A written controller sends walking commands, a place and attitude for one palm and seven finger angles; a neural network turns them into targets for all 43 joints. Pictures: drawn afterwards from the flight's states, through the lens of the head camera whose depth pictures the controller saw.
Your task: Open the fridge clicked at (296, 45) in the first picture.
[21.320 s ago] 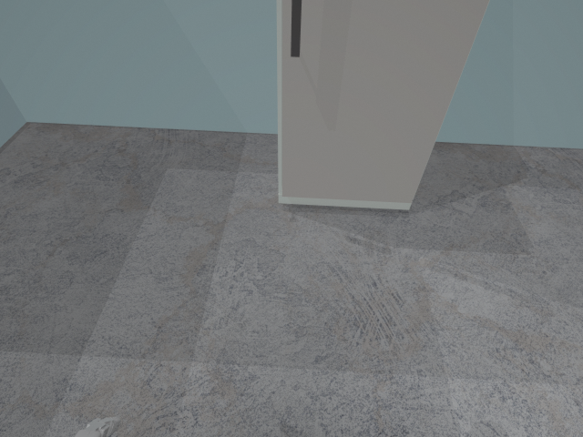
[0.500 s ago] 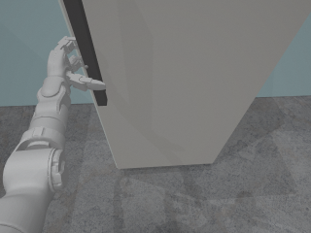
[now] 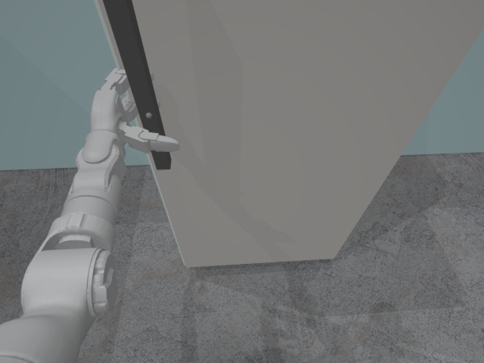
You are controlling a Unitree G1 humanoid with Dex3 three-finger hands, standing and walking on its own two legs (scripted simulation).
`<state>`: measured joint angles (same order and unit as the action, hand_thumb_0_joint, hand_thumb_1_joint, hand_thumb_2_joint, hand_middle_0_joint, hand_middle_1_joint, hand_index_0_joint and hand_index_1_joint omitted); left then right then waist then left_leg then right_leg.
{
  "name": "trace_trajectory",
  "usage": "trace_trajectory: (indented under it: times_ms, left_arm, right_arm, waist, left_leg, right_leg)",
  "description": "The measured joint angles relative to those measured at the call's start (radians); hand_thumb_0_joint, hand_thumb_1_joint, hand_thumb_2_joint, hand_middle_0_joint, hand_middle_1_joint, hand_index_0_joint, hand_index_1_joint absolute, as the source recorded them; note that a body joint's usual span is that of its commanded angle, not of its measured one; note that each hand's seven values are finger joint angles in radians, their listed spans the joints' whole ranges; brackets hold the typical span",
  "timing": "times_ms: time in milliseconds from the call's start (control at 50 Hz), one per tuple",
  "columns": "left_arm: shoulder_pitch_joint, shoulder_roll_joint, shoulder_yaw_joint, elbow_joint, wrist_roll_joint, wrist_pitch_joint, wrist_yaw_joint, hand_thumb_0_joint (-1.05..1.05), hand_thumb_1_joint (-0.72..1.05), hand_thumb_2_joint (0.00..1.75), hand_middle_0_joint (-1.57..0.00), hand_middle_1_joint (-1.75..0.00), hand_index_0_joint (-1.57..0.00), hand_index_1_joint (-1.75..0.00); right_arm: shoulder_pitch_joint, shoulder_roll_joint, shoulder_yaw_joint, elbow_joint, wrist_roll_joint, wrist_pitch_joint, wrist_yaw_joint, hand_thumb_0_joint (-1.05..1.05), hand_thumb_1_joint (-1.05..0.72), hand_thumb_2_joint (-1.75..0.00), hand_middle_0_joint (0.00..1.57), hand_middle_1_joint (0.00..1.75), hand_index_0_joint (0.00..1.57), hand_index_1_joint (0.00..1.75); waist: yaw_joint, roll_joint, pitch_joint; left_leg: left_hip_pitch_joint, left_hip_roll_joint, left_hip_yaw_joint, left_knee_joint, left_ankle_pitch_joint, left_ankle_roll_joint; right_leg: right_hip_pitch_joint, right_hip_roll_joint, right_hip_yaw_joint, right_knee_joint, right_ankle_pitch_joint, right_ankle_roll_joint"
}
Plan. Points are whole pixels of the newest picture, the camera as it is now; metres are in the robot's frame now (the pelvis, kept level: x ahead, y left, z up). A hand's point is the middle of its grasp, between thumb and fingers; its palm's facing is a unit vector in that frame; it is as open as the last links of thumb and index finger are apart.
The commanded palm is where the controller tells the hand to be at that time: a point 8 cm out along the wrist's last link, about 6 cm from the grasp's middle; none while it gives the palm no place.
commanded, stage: slide the fingers in behind the handle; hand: left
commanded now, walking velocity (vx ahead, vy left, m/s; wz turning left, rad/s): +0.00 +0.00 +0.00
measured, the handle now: (133, 40) +0.52 +0.15 +0.26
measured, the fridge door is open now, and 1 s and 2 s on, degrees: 0 0 0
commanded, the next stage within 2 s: grip the handle and tug to test in 1.14 s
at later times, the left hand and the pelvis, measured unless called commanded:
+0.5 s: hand (160, 115) +0.47 +0.13 +0.16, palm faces +0.06 -1.00 -0.01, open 14.0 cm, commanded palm +0.44 +0.17 +0.16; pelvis +0.00 -0.01 +0.00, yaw +1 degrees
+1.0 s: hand (160, 115) +0.47 +0.13 +0.16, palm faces +0.05 -1.00 -0.01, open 14.0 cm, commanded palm +0.44 +0.17 +0.16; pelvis +0.00 -0.01 +0.00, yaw +1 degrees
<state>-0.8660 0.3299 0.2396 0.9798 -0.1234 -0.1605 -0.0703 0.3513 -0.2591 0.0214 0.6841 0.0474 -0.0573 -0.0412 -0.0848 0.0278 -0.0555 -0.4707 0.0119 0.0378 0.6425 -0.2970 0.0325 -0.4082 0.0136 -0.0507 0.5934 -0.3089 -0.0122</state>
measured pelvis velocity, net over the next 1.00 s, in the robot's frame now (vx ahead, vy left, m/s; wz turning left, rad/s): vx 0.00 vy -0.01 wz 0.02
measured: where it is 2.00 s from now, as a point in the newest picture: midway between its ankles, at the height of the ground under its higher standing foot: outside the picture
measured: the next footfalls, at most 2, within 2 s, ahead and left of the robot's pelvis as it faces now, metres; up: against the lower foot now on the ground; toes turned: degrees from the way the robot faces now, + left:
none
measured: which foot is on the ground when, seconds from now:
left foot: down 0.00-1.00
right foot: down 0.00-1.00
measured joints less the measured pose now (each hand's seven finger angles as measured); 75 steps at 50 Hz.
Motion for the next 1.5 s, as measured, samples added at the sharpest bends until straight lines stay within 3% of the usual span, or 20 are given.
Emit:
trace_trajectory:
  times_ms: [200, 300, 480, 720, 880, 1280, 1500]
  left_arm:
    - [0.005, -0.044, -0.020, -0.028, -0.017, 0.029, 0.011, -0.02, -0.50, 0.30, -0.30, -1.21, -0.30, -1.20]
    - [0.021, -0.045, -0.021, -0.049, 0.002, 0.036, 0.031, -0.02, -0.50, 0.30, -0.31, -1.22, -0.30, -1.20]
    - [0.025, -0.051, -0.038, -0.060, -0.013, 0.050, 0.048, -0.02, -0.50, 0.30, -0.30, -1.20, -0.30, -1.20]
    - [0.003, -0.056, -0.064, -0.036, -0.028, 0.033, 0.064, -0.02, -0.50, 0.30, -0.30, -1.20, -0.30, -1.20]
    - [-0.018, -0.053, -0.063, -0.001, -0.020, 0.018, 0.041, -0.02, -0.50, 0.30, -0.30, -1.20, -0.30, -1.20]
    - [-0.033, -0.059, -0.069, 0.020, -0.013, 0.003, 0.055, -0.02, -0.50, 0.30, -0.30, -1.20, -0.30, -1.20]
    - [-0.011, -0.065, -0.070, -0.011, -0.017, 0.005, 0.068, -0.01, -0.25, 0.40, -0.32, -1.23, -0.31, -1.23]
  right_arm:
    - [-0.008, 0.006, 0.001, 0.008, 0.000, 0.009, 0.005, 0.01, -0.90, -0.90, 0.21, 0.30, 0.21, 0.30]
    - [-0.009, 0.007, -0.002, -0.005, -0.002, 0.015, 0.009, 0.01, -0.90, -0.90, 0.21, 0.30, 0.21, 0.30]
    - [-0.010, 0.005, -0.005, 0.004, 0.002, 0.023, 0.006, 0.01, -0.90, -0.90, 0.21, 0.30, 0.21, 0.30]
    - [-0.008, 0.000, -0.010, 0.025, 0.000, 0.007, 0.007, 0.01, -0.90, -0.90, 0.21, 0.30, 0.21, 0.30]
    - [-0.013, 0.004, -0.004, 0.030, 0.000, 0.006, 0.005, 0.01, -0.90, -0.90, 0.21, 0.30, 0.21, 0.30]
    - [-0.003, 0.011, -0.001, 0.034, -0.003, -0.010, 0.010, 0.01, -0.90, -0.90, 0.21, 0.30, 0.21, 0.30]
    - [0.002, 0.009, -0.006, 0.036, -0.003, -0.013, 0.012, 0.01, -0.90, -0.90, 0.21, 0.30, 0.21, 0.30]
  waist:
    - [0.011, 0.000, -0.010]
    - [0.010, 0.003, -0.012]
    - [0.017, 0.006, -0.001]
    - [0.022, 0.006, 0.002]
    - [0.021, -0.001, 0.001]
    - [0.017, -0.003, 0.000]
    - [0.018, 0.000, 0.001]
  left_leg:
    - [0.022, -0.002, -0.003, -0.013, -0.002, -0.003]
    - [0.026, 0.001, -0.002, -0.017, 0.000, -0.006]
    - [0.037, 0.002, -0.011, -0.024, 0.005, -0.012]
    - [0.027, -0.001, -0.025, -0.022, 0.009, -0.014]
    - [0.022, -0.003, -0.027, -0.018, 0.009, -0.013]
    - [0.011, -0.008, -0.017, -0.010, 0.009, -0.003]
    - [0.018, -0.008, -0.011, -0.012, 0.006, -0.001]
  right_leg:
    - [0.020, -0.001, -0.002, -0.009, -0.005, -0.002]
    - [0.023, 0.002, -0.001, -0.009, -0.005, -0.006]
    - [0.036, 0.004, -0.010, -0.016, -0.003, -0.012]
    - [0.031, 0.002, -0.023, -0.014, -0.004, -0.014]
    - [0.028, 0.000, -0.025, -0.012, -0.004, -0.013]
    - [0.015, -0.006, -0.016, -0.005, -0.001, -0.004]
    - [0.020, -0.006, -0.009, -0.007, -0.001, 0.000]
